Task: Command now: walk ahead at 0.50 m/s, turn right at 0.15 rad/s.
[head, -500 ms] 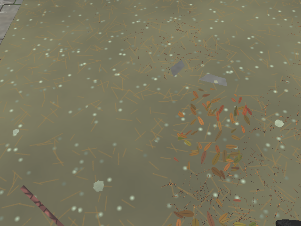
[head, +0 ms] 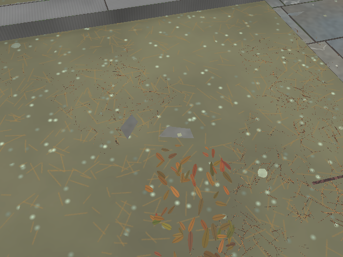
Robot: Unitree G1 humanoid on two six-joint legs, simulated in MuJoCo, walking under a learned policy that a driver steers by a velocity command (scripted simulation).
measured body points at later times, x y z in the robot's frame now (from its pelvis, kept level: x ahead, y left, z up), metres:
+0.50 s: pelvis +0.27 -0.06 +0.00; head +0.29 -0.07 +0.45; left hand +0.31 +0.22 -0.11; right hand +0.43 -0.33 -0.10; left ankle +0.40 +0.11 -0.68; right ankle +0.24 -0.15 -0.75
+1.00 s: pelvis +0.54 +0.00 +0.00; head +0.56 +0.01 +0.45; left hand +0.69 +0.27 -0.11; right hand +0.59 -0.28 -0.12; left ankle +0.54 +0.09 -0.75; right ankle +0.63 -0.17 -0.68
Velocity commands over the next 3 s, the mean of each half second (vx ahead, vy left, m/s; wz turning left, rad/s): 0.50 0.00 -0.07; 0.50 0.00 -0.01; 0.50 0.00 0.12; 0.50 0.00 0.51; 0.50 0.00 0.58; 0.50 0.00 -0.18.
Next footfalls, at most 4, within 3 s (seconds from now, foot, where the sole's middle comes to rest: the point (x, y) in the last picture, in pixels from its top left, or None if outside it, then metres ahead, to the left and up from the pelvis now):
0.22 right None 0.28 -0.15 -0.78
0.74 left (143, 234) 0.58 0.09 -0.78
1.26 right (198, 172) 0.85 -0.17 -0.78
1.80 left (140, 128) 1.12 0.10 -0.78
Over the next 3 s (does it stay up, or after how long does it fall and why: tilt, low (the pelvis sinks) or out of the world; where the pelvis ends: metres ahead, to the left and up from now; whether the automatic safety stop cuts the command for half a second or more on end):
stays up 1.54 0.26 0.00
